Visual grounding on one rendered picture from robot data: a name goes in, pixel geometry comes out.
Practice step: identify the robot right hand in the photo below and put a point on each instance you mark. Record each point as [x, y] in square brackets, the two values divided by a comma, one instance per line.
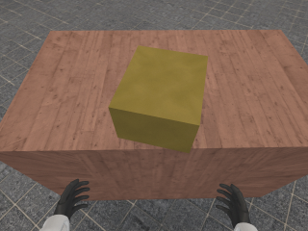
[237, 211]

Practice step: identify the robot left hand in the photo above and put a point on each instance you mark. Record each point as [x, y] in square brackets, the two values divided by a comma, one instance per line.
[65, 205]

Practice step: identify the pedestal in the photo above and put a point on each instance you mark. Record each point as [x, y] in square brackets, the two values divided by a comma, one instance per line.
[253, 130]

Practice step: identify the carton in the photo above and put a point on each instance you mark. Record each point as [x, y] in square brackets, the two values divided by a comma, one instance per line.
[159, 98]

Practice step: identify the left robot forearm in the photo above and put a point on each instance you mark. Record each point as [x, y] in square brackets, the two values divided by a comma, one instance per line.
[56, 223]

